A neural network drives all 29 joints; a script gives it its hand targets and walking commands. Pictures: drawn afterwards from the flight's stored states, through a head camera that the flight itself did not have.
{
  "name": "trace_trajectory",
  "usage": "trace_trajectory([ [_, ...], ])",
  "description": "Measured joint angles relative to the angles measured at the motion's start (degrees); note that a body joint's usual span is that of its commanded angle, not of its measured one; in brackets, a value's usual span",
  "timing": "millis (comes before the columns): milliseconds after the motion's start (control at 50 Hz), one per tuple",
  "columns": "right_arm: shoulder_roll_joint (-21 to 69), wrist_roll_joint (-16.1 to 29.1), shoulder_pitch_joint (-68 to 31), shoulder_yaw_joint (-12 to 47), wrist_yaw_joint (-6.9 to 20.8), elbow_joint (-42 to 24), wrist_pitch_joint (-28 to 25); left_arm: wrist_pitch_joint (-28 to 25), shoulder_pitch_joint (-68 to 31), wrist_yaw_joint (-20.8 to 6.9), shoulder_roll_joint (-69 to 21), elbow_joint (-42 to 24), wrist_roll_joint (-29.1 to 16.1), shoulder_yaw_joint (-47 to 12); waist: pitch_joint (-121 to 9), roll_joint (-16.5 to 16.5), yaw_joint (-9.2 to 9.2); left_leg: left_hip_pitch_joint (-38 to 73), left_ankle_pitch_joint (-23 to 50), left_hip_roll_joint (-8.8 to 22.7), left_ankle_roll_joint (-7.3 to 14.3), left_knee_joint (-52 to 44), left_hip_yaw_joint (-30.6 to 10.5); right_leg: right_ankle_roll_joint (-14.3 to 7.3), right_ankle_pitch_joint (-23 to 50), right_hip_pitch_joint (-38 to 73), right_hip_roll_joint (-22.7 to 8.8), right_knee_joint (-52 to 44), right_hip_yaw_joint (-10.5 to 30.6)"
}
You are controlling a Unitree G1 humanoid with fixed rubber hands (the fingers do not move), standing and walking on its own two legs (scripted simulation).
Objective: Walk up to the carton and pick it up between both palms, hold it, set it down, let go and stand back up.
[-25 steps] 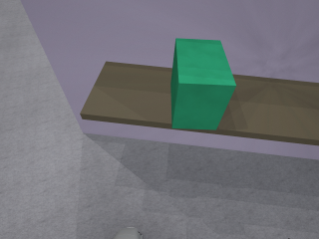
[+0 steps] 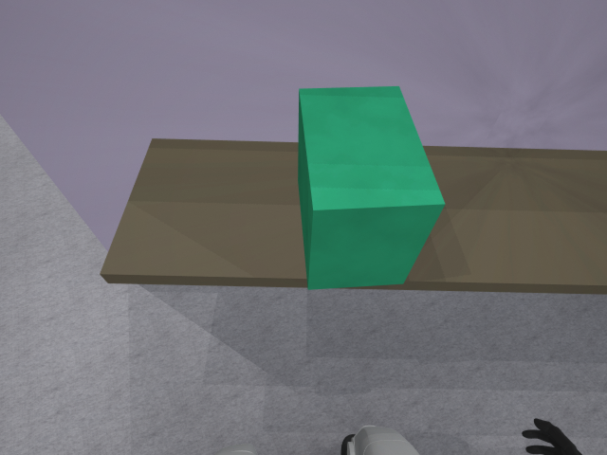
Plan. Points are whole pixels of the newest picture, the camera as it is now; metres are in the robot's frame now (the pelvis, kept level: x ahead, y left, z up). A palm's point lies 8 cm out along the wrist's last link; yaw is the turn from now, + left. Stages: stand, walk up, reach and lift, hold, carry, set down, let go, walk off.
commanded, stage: walk up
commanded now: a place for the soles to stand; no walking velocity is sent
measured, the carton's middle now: (352, 189) +0.48 -0.06 +0.02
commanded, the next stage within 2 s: reach and lift in 1.54 s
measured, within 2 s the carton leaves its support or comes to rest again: neither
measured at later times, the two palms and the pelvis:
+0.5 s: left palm (106, 450) +0.13 +0.28 -0.10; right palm out of the picture +0.10 -0.37 -0.08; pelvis +0.02 -0.04 +0.00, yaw -1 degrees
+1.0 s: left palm (108, 452) +0.13 +0.27 -0.09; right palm out of the picture +0.09 -0.34 -0.08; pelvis +0.01 -0.03 +0.02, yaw +0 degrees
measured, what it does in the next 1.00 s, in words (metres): stands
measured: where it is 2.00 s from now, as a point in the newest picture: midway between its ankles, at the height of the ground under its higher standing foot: outside the picture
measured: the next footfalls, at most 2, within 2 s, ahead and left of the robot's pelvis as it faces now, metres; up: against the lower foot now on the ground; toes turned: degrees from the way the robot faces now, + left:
none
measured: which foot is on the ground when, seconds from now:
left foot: down 0.00-1.00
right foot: down 0.00-1.00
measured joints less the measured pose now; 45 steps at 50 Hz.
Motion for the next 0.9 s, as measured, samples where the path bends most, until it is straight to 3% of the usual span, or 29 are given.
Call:
trace_trajectory([
  [20, -0.2, 0.3, -0.8, 0.0, -0.3, -0.1, 0.2, -0.2, -0.6, 0.2, -0.7, -0.3, 0.2, -0.1, 0.6, 1.4, 0.12, -1.4, -0.9, 0.7, 0.3, 3.6, -1.2, 0.5, -0.9, -0.1, 1.0, 0.7, -0.4],
  [60, 0.3, 0.8, -2.0, 0.4, -1.1, 0.0, 0.8, -0.5, -1.6, 0.6, -1.3, -1.5, -0.1, -0.7, 1.3, 1.7, 0.62, -3.4, -8.7, -1.0, 0.5, 9.5, -3.9, 0.3, -1.3, -0.4, 1.5, 2.0, 0.0],
  [100, 1.0, 1.2, -2.5, 1.1, -1.6, 0.2, 1.0, -0.3, -2.4, 1.1, -1.8, -2.6, -0.4, -1.1, 1.3, 1.5, 0.86, -4.5, -11.8, -2.4, 0.6, 11.1, -5.2, -0.2, -1.1, 0.0, 1.6, 1.7, 0.2],
  [140, 1.7, 1.3, -2.8, 1.6, -1.9, 0.7, 0.8, 0.0, -3.2, 1.5, -2.0, -3.6, -0.4, -1.5, 1.1, 1.1, 0.71, -4.3, -9.3, -2.9, 0.8, 7.6, -5.5, -0.3, -1.2, 0.6, 1.7, 1.3, 0.1],
  [200, 2.9, 0.4, -2.5, 1.7, -2.3, 1.8, 0.1, 0.9, -4.9, 1.7, -1.4, -3.9, -1.1, -1.8, 1.1, -0.5, 0.27, -1.7, 5.5, -3.4, 1.0, -1.6, -5.1, 0.2, -2.7, 0.7, 1.3, 3.5, 0.0],
  [220, 3.5, -0.1, -2.3, 1.7, -2.3, 2.3, 0.0, 1.3, -5.6, 1.7, -1.2, -3.6, -1.4, -1.6, 0.9, -1.5, 0.32, -1.2, 6.1, -3.8, 0.9, -1.8, -4.8, 0.2, -3.2, 0.7, 1.0, 4.3, 0.6],
  [280, 3.7, -0.7, -1.7, 1.7, -2.0, 3.0, -0.1, 2.3, -6.9, 1.6, -1.0, -3.1, -1.5, -1.1, -0.1, -1.4, -0.59, -1.1, 3.5, -2.8, 1.1, -2.0, -5.7, -0.8, -13.5, -0.5, 2.7, 11.8, 1.5],
  [320, 3.4, -0.8, -1.8, 1.6, -2.1, 3.2, -0.3, 2.0, -7.4, 1.4, -0.3, -3.1, -1.5, -0.6, -0.1, -1.4, -0.65, -0.9, 3.7, -1.9, 0.7, -3.2, -6.0, -1.1, -15.2, -0.5, 3.1, 13.8, 1.6],
  [360, 2.6, -1.0, -1.9, 1.3, -2.1, 2.9, -0.4, 1.3, -7.7, 1.3, 0.2, -3.0, -1.4, -0.1, 0.1, -1.2, -0.72, -1.3, 4.2, -1.2, -0.1, -3.5, -6.1, -1.3, -13.6, 1.0, 2.2, 10.4, 0.8],
  [420, 0.9, -0.4, -2.8, 0.8, -1.9, 2.4, 0.1, 0.1, -7.4, 1.5, 0.9, -2.0, -0.9, 0.3, 0.6, -0.8, -0.38, -2.4, 2.6, -0.2, -1.4, -0.4, -5.6, -1.4, -2.4, 5.3, 1.1, 0.0, 0.4],
  [480, 0.0, 0.3, -3.6, 0.5, -1.7, 3.1, 1.0, -0.4, -7.4, 1.7, -0.1, 0.4, -0.4, -0.6, 0.3, 0.8, -1.24, -2.6, -0.5, -0.4, -0.5, 0.6, -7.0, 0.6, -4.7, 5.4, 1.5, 1.1, -0.2],
  [560, 0.6, 0.2, -3.6, 1.0, -1.1, 5.4, 0.8, -0.2, -8.2, 1.4, -1.2, 2.6, -1.0, -1.9, -0.9, 0.5, -1.41, -0.2, 5.7, -1.8, -1.7, -4.5, -7.0, 1.5, -5.7, 6.0, 0.2, 0.9, 0.1],
  [900, 3.3, -0.1, -5.8, 3.2, -0.2, 12.7, 0.1, -0.9, -12.8, 1.0, -2.1, 8.4, -1.5, -2.6, -3.4, 0.4, -1.47, 3.8, 11.8, -1.8, -1.9, -16.0, -7.1, 1.5, 1.6, 10.5, 0.1, -11.4, -0.4],
])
